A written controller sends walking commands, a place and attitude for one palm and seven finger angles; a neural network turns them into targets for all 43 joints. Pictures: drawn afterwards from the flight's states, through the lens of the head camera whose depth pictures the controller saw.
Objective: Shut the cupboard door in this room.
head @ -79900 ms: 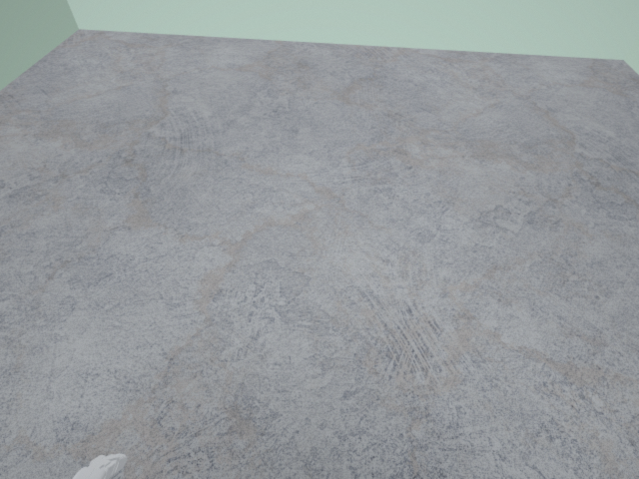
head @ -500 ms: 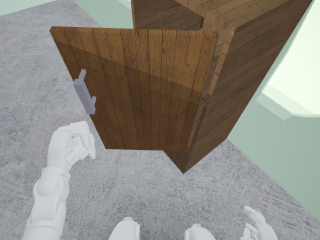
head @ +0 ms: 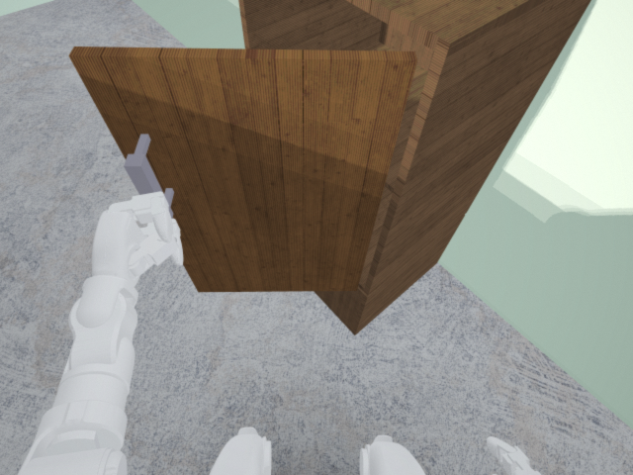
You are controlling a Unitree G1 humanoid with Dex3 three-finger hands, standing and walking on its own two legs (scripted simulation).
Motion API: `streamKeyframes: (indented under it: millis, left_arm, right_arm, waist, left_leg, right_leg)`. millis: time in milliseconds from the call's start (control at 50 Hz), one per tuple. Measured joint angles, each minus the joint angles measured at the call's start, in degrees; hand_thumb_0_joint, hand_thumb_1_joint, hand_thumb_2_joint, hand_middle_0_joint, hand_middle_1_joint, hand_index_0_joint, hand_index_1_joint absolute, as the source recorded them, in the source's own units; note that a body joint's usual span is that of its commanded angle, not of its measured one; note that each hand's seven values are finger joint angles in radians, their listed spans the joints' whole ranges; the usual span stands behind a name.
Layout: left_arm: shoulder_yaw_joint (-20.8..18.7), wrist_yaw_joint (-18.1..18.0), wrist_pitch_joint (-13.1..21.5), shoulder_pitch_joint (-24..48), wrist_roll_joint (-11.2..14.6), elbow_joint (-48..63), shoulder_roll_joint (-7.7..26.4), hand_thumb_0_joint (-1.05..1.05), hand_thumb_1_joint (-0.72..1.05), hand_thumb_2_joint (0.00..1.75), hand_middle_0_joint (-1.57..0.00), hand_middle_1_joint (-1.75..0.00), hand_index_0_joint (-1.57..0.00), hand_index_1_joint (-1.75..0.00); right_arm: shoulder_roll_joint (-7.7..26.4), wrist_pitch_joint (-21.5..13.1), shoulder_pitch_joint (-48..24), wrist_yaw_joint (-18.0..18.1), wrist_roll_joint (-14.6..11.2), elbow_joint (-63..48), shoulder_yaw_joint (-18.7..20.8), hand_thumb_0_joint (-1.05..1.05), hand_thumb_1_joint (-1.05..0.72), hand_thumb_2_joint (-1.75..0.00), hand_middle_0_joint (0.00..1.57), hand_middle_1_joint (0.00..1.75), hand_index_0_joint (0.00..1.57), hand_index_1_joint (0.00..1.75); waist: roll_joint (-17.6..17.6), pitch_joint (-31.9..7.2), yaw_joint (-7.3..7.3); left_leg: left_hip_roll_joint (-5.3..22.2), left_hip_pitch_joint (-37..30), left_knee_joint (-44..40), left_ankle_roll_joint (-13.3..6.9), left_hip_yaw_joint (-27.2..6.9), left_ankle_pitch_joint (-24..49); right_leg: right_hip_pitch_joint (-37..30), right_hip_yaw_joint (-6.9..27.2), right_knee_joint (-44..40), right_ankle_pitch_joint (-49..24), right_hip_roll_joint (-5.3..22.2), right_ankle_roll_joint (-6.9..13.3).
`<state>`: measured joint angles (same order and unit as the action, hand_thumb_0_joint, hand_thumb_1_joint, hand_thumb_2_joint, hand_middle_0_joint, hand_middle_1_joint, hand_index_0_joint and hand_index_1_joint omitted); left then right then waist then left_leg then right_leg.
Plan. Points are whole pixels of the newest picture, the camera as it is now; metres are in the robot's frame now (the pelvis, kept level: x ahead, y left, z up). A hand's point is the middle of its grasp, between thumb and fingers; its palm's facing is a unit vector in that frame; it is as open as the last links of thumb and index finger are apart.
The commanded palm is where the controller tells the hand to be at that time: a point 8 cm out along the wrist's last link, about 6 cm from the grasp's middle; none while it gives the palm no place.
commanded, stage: bring the fist close to the handle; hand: left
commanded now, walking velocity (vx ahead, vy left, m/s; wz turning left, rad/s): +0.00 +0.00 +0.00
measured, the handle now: (154, 181) +0.49 +0.24 +0.05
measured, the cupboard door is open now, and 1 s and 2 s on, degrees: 50 44 31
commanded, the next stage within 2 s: push the door shut along its arc in 0.26 s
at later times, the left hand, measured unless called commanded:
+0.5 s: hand (172, 239) +0.39 +0.19 +0.05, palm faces -0.01 -1.00 -0.02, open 3.1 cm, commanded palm +0.38 +0.24 +0.06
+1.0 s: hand (185, 200) +0.45 +0.19 +0.05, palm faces -0.13 -0.99 -0.03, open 3.1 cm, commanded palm +0.45 +0.23 +0.06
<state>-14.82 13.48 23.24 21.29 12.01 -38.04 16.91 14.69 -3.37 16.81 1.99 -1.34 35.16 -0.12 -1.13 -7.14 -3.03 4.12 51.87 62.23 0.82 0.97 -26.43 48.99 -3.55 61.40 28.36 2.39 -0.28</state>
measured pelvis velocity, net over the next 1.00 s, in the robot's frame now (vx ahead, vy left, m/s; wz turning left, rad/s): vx -0.01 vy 0.01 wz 0.00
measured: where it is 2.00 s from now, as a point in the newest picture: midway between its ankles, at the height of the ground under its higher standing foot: outside the picture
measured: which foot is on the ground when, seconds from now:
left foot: down 0.00-1.00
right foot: down 0.00-1.00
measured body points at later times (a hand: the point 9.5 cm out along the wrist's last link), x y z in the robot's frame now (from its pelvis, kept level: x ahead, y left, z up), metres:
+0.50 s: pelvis +0.00 +0.00 +0.00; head +0.08 +0.01 +0.44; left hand +0.39 +0.25 +0.05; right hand +0.11 -0.25 -0.11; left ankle +0.03 +0.13 -0.66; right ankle +0.01 -0.13 -0.66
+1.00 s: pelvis -0.01 +0.01 -0.02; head +0.11 +0.02 +0.42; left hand +0.46 +0.24 +0.06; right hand +0.04 -0.26 -0.13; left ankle +0.03 +0.13 -0.66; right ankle +0.01 -0.13 -0.66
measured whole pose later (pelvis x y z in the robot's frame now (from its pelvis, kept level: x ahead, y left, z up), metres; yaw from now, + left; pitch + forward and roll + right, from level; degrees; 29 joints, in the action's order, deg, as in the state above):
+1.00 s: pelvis -0.01 +0.01 -0.02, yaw +0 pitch +20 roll -3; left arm -16.9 21.9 23.5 43.6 9.9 -60.2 25.2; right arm 15.5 -1.8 18.6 2.2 -1.3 38.3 -0.8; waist -1.5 -6.7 -6.3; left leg 4.1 60.2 66.7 0.2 -0.2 -26.9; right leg 56.3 -4.2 64.6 28.3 2.3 -0.6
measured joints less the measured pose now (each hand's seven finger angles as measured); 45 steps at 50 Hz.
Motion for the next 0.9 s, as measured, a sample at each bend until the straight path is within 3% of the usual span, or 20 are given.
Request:
streamKeyframes:
  millis: [240,440,600,900]
  left_arm:
    - [-1.78,0.12,1.98,0.83,-0.28,-2.40,0.78,0.02,0.90,0.90,-1.30,-1.50,-1.30,-1.50]
    - [-0.47,1.07,1.03,2.08,-0.13,-3.42,0.72,0.01,0.90,0.90,-1.30,-1.50,-1.30,-1.50]
    - [-0.88,2.40,1.10,10.27,-1.91,-10.84,2.55,0.01,0.90,0.90,-1.31,-1.50,-1.30,-1.50]
    - [-2.22,7.45,0.66,19.27,-1.75,-19.56,7.08,0.01,0.90,0.90,-1.31,-1.50,-1.31,-1.50]
  right_arm:
    - [-0.13,0.76,0.10,0.45,0.09,0.47,-0.12,0.01,-0.91,-0.90,0.20,0.30,0.20,0.30]
    - [-0.04,0.53,-0.45,0.43,-0.08,0.01,-0.25,0.01,-0.91,-0.90,0.20,0.30,0.20,0.30]
    - [-0.13,0.30,-1.97,0.87,0.11,0.71,-1.04,0.01,-0.91,-0.90,0.20,0.30,0.20,0.30]
    - [0.62,1.49,1.34,0.19,-0.02,2.53,-0.62,0.01,-0.91,-0.90,0.20,0.30,0.20,0.30]
  waist:
    - [0.35,0.54,-0.38]
    - [0.04,0.30,0.00]
    - [0.36,0.72,-0.98]
    - [-0.20,0.38,-2.38]
  left_leg:
    - [0.10,0.38,0.02,-0.08,0.05,0.25]
    - [-0.18,0.82,0.25,-0.32,-0.24,0.26]
    - [-0.24,3.10,1.90,-0.36,-0.72,0.00]
    - [-0.05,7.05,3.91,-0.54,-0.98,-0.50]
  right_leg:
    - [0.39,0.11,-0.08,-0.36,-0.14,-0.05]
    - [0.45,-0.14,-0.23,-0.45,0.09,-0.29]
    - [2.44,-0.49,1.22,-0.13,0.16,-0.26]
    - [6.15,-0.54,2.76,0.11,-0.05,-0.35]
